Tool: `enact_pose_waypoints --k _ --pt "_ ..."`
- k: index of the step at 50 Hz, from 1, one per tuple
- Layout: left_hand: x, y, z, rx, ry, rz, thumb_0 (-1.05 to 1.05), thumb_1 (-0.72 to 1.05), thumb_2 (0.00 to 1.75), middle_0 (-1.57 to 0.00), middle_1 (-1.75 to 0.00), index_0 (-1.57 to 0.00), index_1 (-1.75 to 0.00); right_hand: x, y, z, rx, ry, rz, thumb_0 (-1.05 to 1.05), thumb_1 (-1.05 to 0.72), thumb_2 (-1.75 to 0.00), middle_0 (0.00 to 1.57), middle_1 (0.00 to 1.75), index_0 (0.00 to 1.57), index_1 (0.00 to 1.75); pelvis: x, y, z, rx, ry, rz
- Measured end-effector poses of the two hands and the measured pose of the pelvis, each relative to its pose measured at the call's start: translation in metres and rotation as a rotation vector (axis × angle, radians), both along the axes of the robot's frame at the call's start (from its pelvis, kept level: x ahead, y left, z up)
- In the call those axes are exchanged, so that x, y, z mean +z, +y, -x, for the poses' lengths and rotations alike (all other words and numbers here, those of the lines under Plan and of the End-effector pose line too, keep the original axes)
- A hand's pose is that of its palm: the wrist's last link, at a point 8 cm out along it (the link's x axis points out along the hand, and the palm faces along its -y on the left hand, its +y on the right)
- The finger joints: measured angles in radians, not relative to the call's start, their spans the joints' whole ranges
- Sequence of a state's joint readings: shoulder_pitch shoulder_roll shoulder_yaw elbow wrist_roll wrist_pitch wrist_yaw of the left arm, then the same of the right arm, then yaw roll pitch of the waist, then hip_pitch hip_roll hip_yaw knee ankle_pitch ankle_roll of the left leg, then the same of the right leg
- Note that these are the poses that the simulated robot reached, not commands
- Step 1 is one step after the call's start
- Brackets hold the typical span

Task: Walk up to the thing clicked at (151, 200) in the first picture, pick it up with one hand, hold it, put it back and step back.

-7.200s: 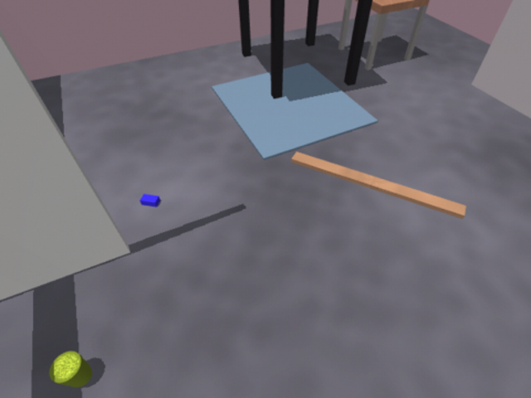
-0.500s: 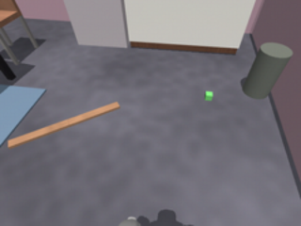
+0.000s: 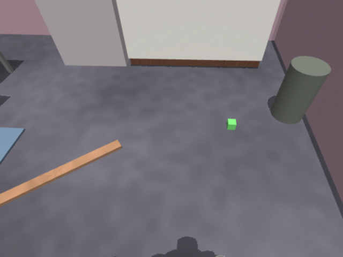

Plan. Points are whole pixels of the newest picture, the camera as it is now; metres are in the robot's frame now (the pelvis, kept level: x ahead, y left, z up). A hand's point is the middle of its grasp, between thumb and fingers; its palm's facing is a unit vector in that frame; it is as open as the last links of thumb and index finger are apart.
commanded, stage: walk up
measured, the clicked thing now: out of the picture -0.28 +1.31 -0.75
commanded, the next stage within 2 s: none
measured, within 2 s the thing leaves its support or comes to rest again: neither
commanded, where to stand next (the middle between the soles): +0.37 +0.04 m, yaw +1 degrees
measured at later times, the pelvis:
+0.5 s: pelvis +0.20 +0.03 -0.02, yaw +15 degrees
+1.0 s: pelvis +0.37 -0.05 -0.01, yaw +44 degrees
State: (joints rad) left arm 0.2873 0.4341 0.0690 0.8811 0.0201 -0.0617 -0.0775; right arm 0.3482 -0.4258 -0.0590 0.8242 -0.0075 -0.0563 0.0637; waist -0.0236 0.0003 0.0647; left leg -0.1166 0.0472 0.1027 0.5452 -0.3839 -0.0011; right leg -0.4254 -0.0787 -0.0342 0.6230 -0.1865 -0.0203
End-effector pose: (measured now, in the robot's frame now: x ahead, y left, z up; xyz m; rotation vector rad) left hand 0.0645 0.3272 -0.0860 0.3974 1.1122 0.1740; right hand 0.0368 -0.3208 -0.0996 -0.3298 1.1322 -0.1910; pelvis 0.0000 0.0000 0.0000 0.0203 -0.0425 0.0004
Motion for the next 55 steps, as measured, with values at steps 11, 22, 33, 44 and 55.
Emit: enact_pose_waypoints --k 11,22,33,44,55 --pt "0.012 -0.016 -0.062 0.084 -0.030 -0.009 0.00 0.90 0.90 -0.20 -0.30 -0.20 -0.30 -0.011 0.000 -0.113 0.069 0.072 -0.043 0.01 -0.91 -0.90 0.20 0.30 0.20 0.30 0.006 -0.010 -0.086 0.069 0.000 0.031" --pt "-0.040 0.027 -0.151 0.191 -0.123 0.065 0.01 0.90 0.90 -0.20 -0.30 -0.20 -0.30 0.017 0.024 -0.266 0.231 0.005 0.115 0.00 -0.90 -0.90 0.21 0.30 0.20 0.30 -0.022 0.023 -0.180 0.213 -0.004 0.010" --pt "-0.021 0.028 -0.227 0.297 -0.169 0.108 0.01 0.90 0.90 -0.20 -0.30 -0.20 -0.30 0.044 0.039 -0.354 0.363 0.065 0.175 0.00 -0.90 -0.89 0.21 0.30 0.21 0.30 0.003 0.018 -0.266 0.406 -0.005 0.009" --pt "-0.014 -0.009 -0.228 0.591 -0.145 -0.038 0.00 0.91 0.90 -0.20 -0.30 -0.20 -0.30 -0.005 0.046 -0.549 0.628 0.020 0.167 0.01 -0.90 -0.90 0.21 0.30 0.21 0.30 -0.021 -0.028 -0.350 0.634 0.017 0.016" --pt "0.000 -0.087 -0.161 0.859 -0.104 -0.046 0.01 0.90 0.90 -0.20 -0.30 -0.20 -0.30 0.002 0.131 -0.663 0.956 -0.030 0.071 0.00 -0.91 -0.90 0.20 0.30 0.20 0.30 -0.005 -0.056 -0.380 0.863 0.018 -0.001"
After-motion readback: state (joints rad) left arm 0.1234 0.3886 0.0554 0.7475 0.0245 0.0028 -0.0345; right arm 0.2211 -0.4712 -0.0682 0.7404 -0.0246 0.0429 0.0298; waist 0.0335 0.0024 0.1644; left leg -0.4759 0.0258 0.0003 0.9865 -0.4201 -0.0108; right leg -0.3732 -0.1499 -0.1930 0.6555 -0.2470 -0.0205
